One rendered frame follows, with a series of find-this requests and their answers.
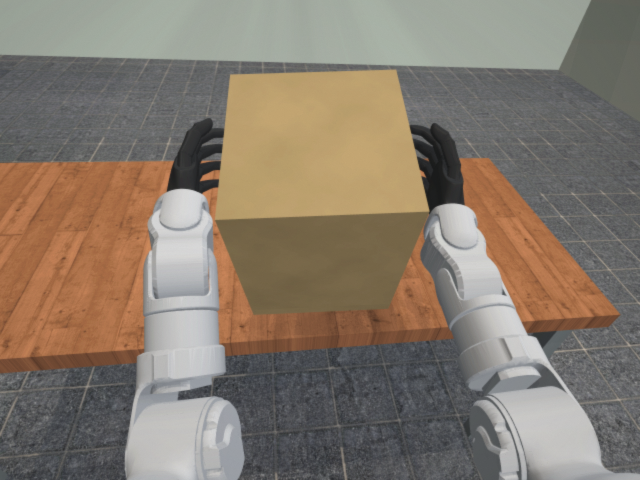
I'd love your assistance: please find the right robot hand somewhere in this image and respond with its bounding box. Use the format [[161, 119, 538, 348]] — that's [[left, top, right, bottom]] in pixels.
[[409, 123, 465, 214]]

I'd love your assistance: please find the robot right forearm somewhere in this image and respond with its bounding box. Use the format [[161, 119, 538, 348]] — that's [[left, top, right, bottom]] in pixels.
[[420, 203, 601, 460]]

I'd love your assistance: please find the robot left upper arm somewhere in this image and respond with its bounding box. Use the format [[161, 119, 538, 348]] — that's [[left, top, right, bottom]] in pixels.
[[126, 396, 245, 480]]

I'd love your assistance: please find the carton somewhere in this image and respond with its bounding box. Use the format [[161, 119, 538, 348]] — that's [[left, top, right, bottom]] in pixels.
[[215, 70, 430, 315]]

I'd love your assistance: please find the robot right upper arm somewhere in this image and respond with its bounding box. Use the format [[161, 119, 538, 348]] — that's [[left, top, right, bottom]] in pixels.
[[469, 386, 640, 480]]

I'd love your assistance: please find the table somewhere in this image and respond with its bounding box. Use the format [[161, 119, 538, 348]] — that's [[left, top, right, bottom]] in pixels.
[[0, 158, 621, 480]]

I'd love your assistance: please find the robot left forearm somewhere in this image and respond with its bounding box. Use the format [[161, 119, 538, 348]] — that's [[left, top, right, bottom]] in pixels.
[[125, 189, 226, 479]]

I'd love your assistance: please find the left robot hand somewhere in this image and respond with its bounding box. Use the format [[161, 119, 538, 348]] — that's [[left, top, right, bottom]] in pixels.
[[167, 118, 224, 194]]

